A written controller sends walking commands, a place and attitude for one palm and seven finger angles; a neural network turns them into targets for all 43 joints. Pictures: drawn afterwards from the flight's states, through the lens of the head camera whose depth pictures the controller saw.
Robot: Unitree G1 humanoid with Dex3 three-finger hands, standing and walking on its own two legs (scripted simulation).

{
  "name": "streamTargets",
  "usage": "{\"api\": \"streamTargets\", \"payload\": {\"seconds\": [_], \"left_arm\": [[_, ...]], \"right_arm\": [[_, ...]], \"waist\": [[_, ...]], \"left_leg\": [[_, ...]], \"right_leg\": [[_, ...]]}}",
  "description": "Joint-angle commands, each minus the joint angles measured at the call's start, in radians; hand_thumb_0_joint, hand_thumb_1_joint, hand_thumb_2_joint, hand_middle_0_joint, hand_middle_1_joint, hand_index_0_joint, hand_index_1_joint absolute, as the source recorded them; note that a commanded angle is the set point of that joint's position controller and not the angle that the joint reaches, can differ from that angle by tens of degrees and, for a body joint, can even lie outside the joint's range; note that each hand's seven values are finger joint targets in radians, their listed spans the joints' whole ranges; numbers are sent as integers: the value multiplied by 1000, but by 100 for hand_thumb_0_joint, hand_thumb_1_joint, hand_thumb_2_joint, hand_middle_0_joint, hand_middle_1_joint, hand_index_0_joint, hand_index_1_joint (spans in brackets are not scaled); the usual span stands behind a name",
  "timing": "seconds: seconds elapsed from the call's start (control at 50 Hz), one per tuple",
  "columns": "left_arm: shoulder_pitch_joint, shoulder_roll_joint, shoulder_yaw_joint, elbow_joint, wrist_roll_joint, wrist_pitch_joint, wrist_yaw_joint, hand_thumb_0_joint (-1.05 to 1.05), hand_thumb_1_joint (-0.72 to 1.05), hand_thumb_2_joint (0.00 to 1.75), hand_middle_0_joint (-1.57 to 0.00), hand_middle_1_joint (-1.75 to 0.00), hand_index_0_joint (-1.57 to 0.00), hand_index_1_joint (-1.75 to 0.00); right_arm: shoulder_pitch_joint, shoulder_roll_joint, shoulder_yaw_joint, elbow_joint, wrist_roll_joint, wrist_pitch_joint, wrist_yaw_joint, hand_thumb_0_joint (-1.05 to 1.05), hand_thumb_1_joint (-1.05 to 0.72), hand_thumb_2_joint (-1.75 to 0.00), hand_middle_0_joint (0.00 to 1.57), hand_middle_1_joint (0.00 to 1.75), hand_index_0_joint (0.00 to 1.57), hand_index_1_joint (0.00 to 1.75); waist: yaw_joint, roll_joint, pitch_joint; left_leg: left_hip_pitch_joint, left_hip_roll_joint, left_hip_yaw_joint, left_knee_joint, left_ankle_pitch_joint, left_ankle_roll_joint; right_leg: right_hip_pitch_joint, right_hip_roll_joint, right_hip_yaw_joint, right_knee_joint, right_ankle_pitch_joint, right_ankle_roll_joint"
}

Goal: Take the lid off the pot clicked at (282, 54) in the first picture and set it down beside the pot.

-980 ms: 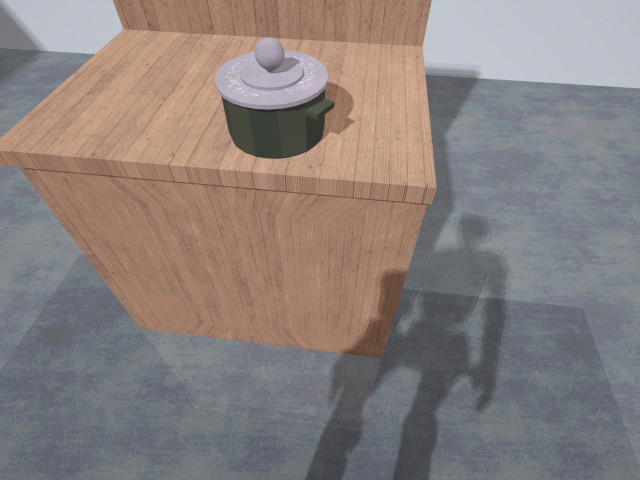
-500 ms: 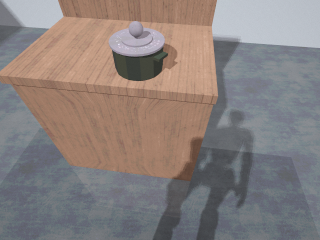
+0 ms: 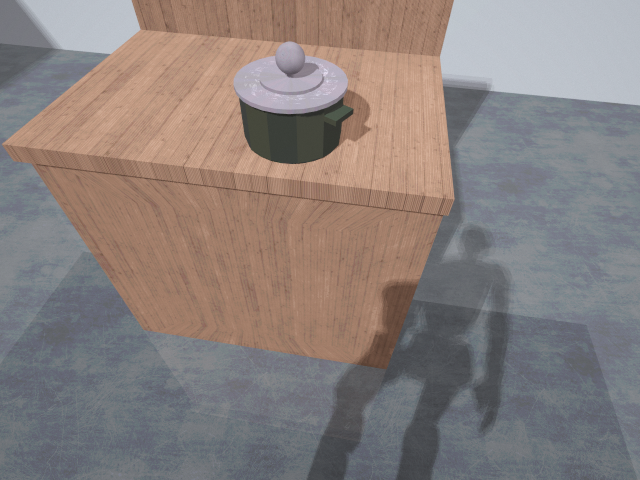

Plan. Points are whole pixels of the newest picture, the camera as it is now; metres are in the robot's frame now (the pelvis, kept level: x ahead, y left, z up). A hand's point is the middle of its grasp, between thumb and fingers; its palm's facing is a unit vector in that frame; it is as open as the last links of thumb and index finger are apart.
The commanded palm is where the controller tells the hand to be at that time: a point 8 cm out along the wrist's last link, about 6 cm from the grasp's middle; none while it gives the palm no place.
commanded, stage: take the last steps up to it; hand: left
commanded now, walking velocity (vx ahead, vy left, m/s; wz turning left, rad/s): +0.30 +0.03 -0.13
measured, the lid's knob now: (290, 58) +0.72 +0.11 +0.18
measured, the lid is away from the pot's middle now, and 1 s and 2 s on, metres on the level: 0.00 0.00 0.00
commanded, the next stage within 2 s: come to a stop and stand still in 0.42 s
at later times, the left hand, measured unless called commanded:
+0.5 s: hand (246, 368) +0.32 +0.15 -0.16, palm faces -0.05 -0.98 -0.19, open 7.4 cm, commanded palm none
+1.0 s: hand (195, 398) +0.27 +0.22 -0.17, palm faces +0.02 -0.97 -0.25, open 7.4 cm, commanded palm none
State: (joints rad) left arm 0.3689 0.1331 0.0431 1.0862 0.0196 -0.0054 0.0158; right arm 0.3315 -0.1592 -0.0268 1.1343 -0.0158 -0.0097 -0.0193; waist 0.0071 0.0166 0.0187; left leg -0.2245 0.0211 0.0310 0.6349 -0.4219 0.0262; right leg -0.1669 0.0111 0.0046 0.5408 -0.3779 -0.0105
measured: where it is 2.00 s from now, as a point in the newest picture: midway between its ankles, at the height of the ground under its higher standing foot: outside the picture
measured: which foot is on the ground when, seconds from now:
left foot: down 0.00-0.46, up 0.48-0.82, down 0.84-1.00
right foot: down 0.00-0.06, up 0.08-0.44, down 0.46-0.86, up 0.88-1.00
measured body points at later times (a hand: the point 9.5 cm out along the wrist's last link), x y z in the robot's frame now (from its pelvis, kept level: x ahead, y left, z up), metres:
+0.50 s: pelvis +0.16 -0.01 -0.02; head +0.20 -0.03 +0.43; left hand +0.32 +0.20 -0.14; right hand +0.02 -0.19 -0.17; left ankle -0.01 +0.10 -0.68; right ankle +0.25 -0.10 -0.73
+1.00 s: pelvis +0.22 +0.01 +0.00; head +0.25 +0.03 +0.45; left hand +0.26 +0.27 -0.15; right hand +0.31 -0.22 -0.13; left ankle +0.29 +0.12 -0.73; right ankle +0.17 -0.11 -0.66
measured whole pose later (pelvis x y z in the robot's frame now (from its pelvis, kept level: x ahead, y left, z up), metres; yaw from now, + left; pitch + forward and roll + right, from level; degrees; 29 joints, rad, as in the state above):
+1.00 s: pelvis +0.22 +0.01 +0.00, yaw -4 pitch +0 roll +0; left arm 0.25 0.24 0.08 0.95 0.02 0.05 0.04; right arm 0.14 -0.14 -0.02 0.94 -0.02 0.01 -0.03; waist 0.02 -0.04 0.08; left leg -0.34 0.01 0.03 0.50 -0.16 0.02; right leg -0.45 0.03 0.04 1.09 -0.46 0.02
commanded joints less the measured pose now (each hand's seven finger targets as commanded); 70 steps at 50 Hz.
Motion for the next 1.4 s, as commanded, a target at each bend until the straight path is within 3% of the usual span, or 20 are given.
{"api": "streamTargets", "payload": {"seconds": [0.0,0.04,0.06,0.1,0.3,0.4,0.44,0.5,0.58,0.78,0.84,0.94,1.1,1.12,1.14,1.16,1.2,1.24,1.3,1.38], "left_arm": [[28,155,39,-44,2,-24,3,0,90,90,-20,-30,-20,-30],[-84,72,22,-103,3,-27,-9,0,90,90,-20,-30,-20,-30],[-161,98,24,-128,9,-34,-2,0,90,90,-20,-30,-20,-30],[-163,91,24,-121,1,-40,-16,0,90,90,-20,-30,-20,-30],[-291,41,2,-199,-9,-25,-45,0,90,90,-20,-30,-20,-30],[27,130,37,-110,3,-39,-19,0,90,90,-20,-30,-20,-30],[155,277,73,-81,-10,-46,0,0,90,90,-20,-30,-20,-30],[-88,169,50,-152,-17,-35,13,0,90,90,-20,-30,-20,-30],[-166,139,27,-176,3,-34,28,0,90,90,-20,-30,-20,-30],[-132,212,46,-200,1,17,25,0,90,90,-20,-30,-20,-30],[-67,134,26,-210,-8,30,31,0,90,90,-20,-30,-20,-30],[-27,166,44,-175,0,41,15,0,90,90,-20,-30,-20,-30],[-43,134,19,-170,-9,45,4,0,90,90,-20,-30,-20,-30],[75,157,-3,-123,-3,25,21,0,90,90,-20,-30,-20,-30],[47,191,5,-174,16,20,25,0,90,90,-20,-30,-20,-30],[-16,232,5,-209,23,6,28,0,90,90,-20,-30,-20,-30],[-122,257,4,-229,14,-11,24,0,90,90,-20,-30,-20,-30],[-160,209,9,-230,5,-14,35,0,90,90,-20,-30,-20,-30],[-48,135,-4,-200,-3,18,32,0,90,90,-20,-30,-20,-30],[73,110,-14,-146,-3,12,23,0,90,90,-20,-30,-20,-30]], "right_arm": [[87,-51,-11,-48,2,-47,-2,0,-90,-90,20,30,20,30],[351,-174,-41,31,-22,-60,-13,0,-90,-90,20,30,20,30],[380,-141,-23,40,-21,-59,-27,0,-90,-90,20,30,20,30],[278,-90,-4,0,-12,-74,-29,0,-90,-90,20,30,20,30],[233,-85,11,9,-2,-96,-35,0,-90,-90,20,30,20,30],[199,-124,-13,8,5,-73,-24,0,-90,-90,20,30,20,30],[269,-35,-12,-22,22,-63,-19,0,-90,-90,20,30,20,30],[133,-39,-21,-67,-3,-32,-7,0,-90,-90,20,30,20,30],[164,5,1,-51,3,7,-16,0,-90,-90,20,30,20,30],[2,-68,-41,-158,11,24,-7,0,-90,-90,20,30,20,30],[-45,-205,-50,-217,-11,17,-5,0,-90,-90,20,30,20,30],[-142,-176,-33,-249,-9,4,-31,0,-90,-90,20,30,20,30],[-75,-194,-53,-207,-7,23,-22,0,-90,-90,20,30,20,30],[-153,-260,-74,-234,1,13,-15,0,-90,-90,20,30,20,30],[-134,-124,-47,-289,5,25,6,0,-90,-90,20,30,20,30],[-146,-90,-33,-315,-4,32,22,0,-90,-90,20,30,20,30],[-22,-61,-26,-294,0,38,33,0,-90,-90,20,30,20,30],[-37,-112,-29,-307,3,19,21,0,-90,-90,20,30,20,30],[0,-166,-33,-264,-14,6,18,0,-90,-90,20,30,20,30],[-109,-161,-33,-265,-7,18,9,0,-90,-90,20,30,20,30]], "waist": [[-52,-67,118],[-145,343,111],[-150,242,180],[-86,-34,177],[-45,104,93],[102,20,-57],[87,-253,-172],[8,-122,8],[-62,-72,-48],[-41,-168,-23],[-29,210,-23],[1,86,-85],[-49,177,-83],[32,48,-109],[19,-218,-26],[-8,-226,44],[-94,2,-144],[-81,-338,1],[-39,293,23],[49,-8,80]], "left_leg": [[61,7,26,-163,21,17],[333,320,-430,-398,149,143],[311,378,-488,-420,321,200],[274,356,-365,-405,499,237],[266,183,8,-424,848,130],[116,164,44,9,875,67],[-287,-48,52,698,-176,-2],[-310,77,-68,737,-3,11],[-110,70,-21,340,-4,-54],[27,4,1,-104,256,-60],[-21,363,-365,-327,693,152],[20,267,-232,-318,634,156],[94,240,-251,-362,368,131],[92,192,-75,-125,485,37],[-189,36,8,1,104,-4],[-262,-7,36,178,2,-30],[-86,-22,55,250,42,-42],[-89,13,10,92,94,-19],[-81,161,-264,-271,-12,54],[-385,107,-205,-275,-200,62]], "right_leg": [[-167,-188,215,-118,-12,-157],[-519,27,-88,427,-133,-50],[-625,-22,0,588,-158,-56],[-648,-91,27,689,-49,-51],[-442,-52,-139,256,168,-50],[114,-6,-120,23,278,-97],[348,-475,554,-188,460,-315],[-71,-371,393,-316,6,-263],[-195,-277,92,-236,580,-203],[-173,-233,97,-68,537,-130],[-235,9,-51,303,-213,11],[-318,3,74,658,-67,35],[-183,-23,-14,215,-160,31],[-174,-54,21,-28,-19,-5],[-136,-106,185,-197,-54,-40],[-226,-231,303,-274,-59,-105],[-192,-219,199,-188,64,-143],[-262,-177,160,-81,160,-118],[-266,8,-23,181,-199,-22],[-45,-4,14,53,-76,-31]]}}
